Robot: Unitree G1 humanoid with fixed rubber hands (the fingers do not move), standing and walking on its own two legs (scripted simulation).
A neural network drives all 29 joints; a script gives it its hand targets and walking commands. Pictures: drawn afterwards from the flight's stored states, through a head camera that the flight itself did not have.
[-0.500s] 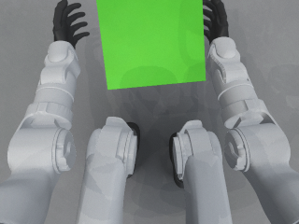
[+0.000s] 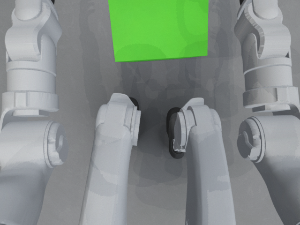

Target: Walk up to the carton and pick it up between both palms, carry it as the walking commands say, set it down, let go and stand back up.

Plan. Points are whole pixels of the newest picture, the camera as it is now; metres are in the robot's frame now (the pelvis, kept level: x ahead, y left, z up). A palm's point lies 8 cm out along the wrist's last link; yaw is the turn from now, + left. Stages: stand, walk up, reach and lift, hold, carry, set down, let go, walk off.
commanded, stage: set down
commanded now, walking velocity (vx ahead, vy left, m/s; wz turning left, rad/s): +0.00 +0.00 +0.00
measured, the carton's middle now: (153, 15) +0.53 +0.03 -0.30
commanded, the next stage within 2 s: let go in 0.78 s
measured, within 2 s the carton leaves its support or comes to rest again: neither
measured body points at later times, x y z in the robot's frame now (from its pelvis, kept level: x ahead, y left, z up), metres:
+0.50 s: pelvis -0.01 +0.00 +0.12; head +0.35 +0.03 +0.38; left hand +0.53 +0.23 +0.00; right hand +0.56 -0.14 +0.00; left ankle +0.14 +0.10 -0.42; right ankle +0.11 -0.10 -0.42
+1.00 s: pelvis +0.05 +0.01 +0.23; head +0.34 +0.03 +0.57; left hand +0.53 +0.24 +0.11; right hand +0.56 -0.15 +0.12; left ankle +0.14 +0.10 -0.42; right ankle +0.11 -0.10 -0.42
